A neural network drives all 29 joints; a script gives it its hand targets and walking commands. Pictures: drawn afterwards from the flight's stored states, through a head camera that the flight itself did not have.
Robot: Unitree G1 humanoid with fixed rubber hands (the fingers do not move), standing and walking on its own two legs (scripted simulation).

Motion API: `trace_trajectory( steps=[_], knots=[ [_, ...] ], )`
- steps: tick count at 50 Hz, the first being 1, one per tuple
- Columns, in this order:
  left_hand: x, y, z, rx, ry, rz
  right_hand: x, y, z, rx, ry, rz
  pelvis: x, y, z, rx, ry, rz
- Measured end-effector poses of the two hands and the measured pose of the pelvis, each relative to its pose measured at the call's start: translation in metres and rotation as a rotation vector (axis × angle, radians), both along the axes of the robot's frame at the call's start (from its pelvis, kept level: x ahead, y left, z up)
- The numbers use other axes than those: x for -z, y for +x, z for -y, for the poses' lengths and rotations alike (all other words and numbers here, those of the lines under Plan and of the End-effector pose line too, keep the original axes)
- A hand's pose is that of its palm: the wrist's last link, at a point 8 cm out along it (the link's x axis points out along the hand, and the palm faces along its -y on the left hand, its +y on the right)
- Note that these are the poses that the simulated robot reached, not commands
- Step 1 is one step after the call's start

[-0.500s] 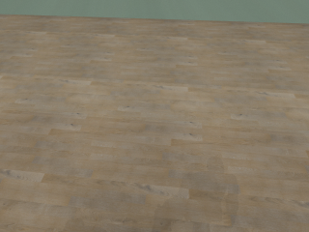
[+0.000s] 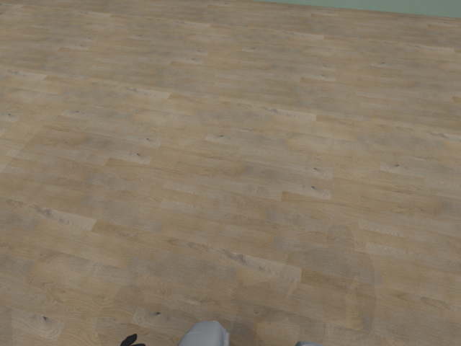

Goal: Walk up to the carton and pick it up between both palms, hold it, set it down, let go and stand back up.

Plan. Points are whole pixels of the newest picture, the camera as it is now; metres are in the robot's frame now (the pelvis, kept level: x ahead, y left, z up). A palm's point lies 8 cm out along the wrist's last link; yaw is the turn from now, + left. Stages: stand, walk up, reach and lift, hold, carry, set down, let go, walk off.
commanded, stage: walk up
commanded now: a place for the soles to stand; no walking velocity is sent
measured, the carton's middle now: out of the picture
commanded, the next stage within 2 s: none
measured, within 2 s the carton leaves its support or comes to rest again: neither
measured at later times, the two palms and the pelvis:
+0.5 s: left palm out of the picture -0.05 +0.35 -0.12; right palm (333, 344) +0.13 -0.15 -0.12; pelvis -0.03 +0.07 +0.00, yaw +27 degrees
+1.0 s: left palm out of the picture -0.30 +0.40 -0.14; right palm (199, 322) +0.16 +0.09 -0.10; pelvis -0.10 +0.18 -0.01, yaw +59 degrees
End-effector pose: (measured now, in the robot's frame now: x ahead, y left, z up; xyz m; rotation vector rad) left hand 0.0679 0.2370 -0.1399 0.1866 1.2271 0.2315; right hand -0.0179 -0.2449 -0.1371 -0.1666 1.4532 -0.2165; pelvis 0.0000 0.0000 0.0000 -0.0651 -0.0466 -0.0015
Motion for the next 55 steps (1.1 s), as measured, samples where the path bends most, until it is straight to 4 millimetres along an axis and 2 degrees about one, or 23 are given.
trace_trajectory(
  steps=[4, 8, 10, 12, 16, 20, 23, 26, 29, 31, 36, 39, 42, 45, 47, 50, 55],
  knots=[
    [0.003, 0.005, -0.044, -0.045, 0.051, 0.082, -0.014, 0.05, 0.02, -0.126, -0.101, 0.083, 0.007, -0.006, -0.017, -0.086, -0.02, 0.006],
    [0.019, 0.009, -0.09, -0.088, 0.046, 0.139, -0.031, 0.097, 0.013, -0.221, -0.169, 0.2, 0.021, -0.007, -0.039, -0.171, -0.003, 0.011],
    [0.025, 0.01, -0.109, -0.103, 0.045, 0.153, -0.035, 0.105, 0.001, -0.243, -0.176, 0.228, 0.025, -0.009, -0.047, -0.202, 0.031, 0.009],
    [0.023, 0.011, -0.119, -0.121, 0.04, 0.179, -0.039, 0.104, -0.012, -0.257, -0.172, 0.218, 0.022, -0.011, -0.051, -0.25, 0.04, -0.002],
    [0.006, -0.003, -0.118, -0.163, 0.018, 0.227, -0.043, 0.099, -0.034, -0.306, -0.146, 0.154, 0.008, -0.018, -0.06, -0.326, 0.041, -0.022],
    [-0.007, -0.045, -0.114, -0.218, 0.026, 0.191, -0.034, 0.108, -0.056, -0.376, -0.07, 0.146, 0.001, -0.025, -0.067, -0.405, 0.04, -0.038],
    [-0.014, -0.089, -0.114, -0.295, 0.059, 0.149, -0.021, 0.127, -0.077, -0.45, -0.006, 0.165, 0.002, -0.03, -0.071, -0.452, 0.054, -0.043],
    [-0.022, -0.14, -0.11, -0.382, 0.096, 0.102, -0.012, 0.154, -0.104, -0.533, 0.054, 0.216, 0.003, -0.036, -0.075, -0.506, 0.032, -0.011],
    [-0.032, -0.191, -0.116, -0.502, 0.153, 0.079, -0.02, 0.179, -0.136, -0.656, 0.086, 0.254, -0.003, -0.039, -0.078, -0.603, 0.01, -0.001],
    [-0.037, -0.217, -0.122, -0.581, 0.186, 0.09, -0.029, 0.195, -0.152, -0.734, 0.085, 0.275, -0.006, -0.041, -0.079, -0.647, 0.016, 0.009],
    [-0.038, -0.256, -0.125, -0.676, 0.206, 0.129, -0.044, 0.224, -0.18, -0.864, 0.052, 0.3, -0.007, -0.055, -0.094, -0.769, 0.014, 0.013],
    [-0.03, -0.28, -0.124, -0.719, 0.178, 0.124, -0.046, 0.227, -0.208, -0.947, 0.042, 0.282, -0.004, -0.066, -0.109, -0.837, 0.006, 0.006],
    [-0.017, -0.312, -0.128, -0.769, 0.134, 0.093, -0.044, 0.222, -0.25, -1.037, 0.044, 0.272, 0.001, -0.08, -0.132, -0.896, -0.004, -0.012],
    [0.002, -0.35, -0.138, -0.811, 0.088, 0.041, -0.037, 0.209, -0.298, -1.116, 0.055, 0.288, 0.011, -0.093, -0.157, -0.944, 0.006, -0.035],
    [0.009, -0.367, -0.147, -0.826, 0.064, 0.009, -0.035, 0.195, -0.323, -1.137, 0.076, 0.294, 0.013, -0.097, -0.166, -0.967, 0.02, -0.05],
    [0.004, -0.367, -0.164, -0.848, 0.057, 0.037, -0.037, 0.175, -0.337, -1.137, 0.06, 0.253, 0.006, -0.098, -0.18, -1.029, 0.015, -0.071],
    [-0.015, -0.34, -0.187, -0.861, 0.063, 0.134, -0.036, 0.16, -0.344, -1.134, 0.029, 0.166, -0.006, -0.097, -0.206, -1.081, 0.01, -0.081]
  ],
)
